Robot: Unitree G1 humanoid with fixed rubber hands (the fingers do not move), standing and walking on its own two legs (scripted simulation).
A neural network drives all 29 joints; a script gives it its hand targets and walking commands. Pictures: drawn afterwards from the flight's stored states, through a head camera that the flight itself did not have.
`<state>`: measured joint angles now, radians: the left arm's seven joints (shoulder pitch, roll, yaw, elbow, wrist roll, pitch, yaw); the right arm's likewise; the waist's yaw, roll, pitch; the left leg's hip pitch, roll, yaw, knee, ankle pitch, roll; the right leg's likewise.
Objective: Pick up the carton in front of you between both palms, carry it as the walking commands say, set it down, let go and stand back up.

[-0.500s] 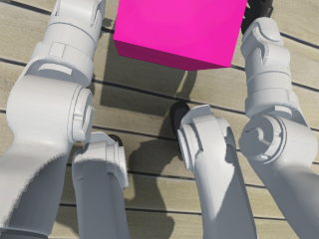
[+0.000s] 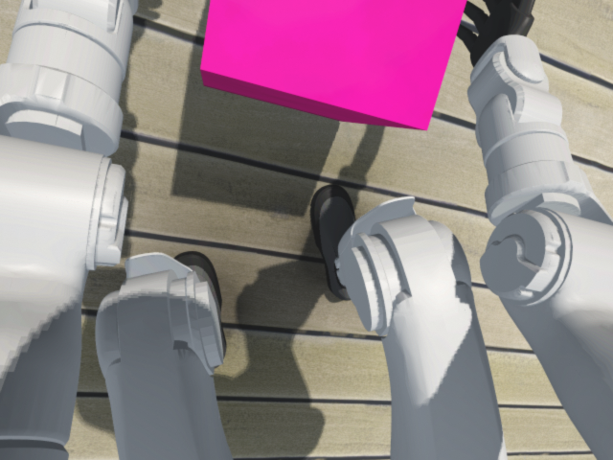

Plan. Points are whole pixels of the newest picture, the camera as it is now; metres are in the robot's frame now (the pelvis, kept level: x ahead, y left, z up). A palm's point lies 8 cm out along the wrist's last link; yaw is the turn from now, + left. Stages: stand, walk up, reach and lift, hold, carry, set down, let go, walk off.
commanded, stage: set down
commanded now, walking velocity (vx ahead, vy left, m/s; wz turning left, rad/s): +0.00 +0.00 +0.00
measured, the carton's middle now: (313, 11) +0.52 -0.10 -0.26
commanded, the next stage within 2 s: let go in 1.12 s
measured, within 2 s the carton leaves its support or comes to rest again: neither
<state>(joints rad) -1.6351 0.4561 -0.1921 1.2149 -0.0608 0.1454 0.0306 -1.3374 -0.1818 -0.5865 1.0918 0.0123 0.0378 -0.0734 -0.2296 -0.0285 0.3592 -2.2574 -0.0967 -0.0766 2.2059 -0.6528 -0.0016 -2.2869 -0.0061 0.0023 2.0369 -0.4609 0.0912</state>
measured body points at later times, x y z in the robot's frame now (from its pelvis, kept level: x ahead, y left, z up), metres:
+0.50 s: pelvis +0.00 -0.01 +0.06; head +0.35 -0.03 +0.34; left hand +0.63 +0.06 -0.06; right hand +0.48 -0.29 -0.06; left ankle +0.08 +0.11 -0.35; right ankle +0.15 -0.14 -0.35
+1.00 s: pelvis +0.02 +0.00 +0.18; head +0.35 +0.00 +0.49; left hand +0.63 +0.07 +0.09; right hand +0.48 -0.29 +0.09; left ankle +0.08 +0.11 -0.35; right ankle +0.15 -0.14 -0.35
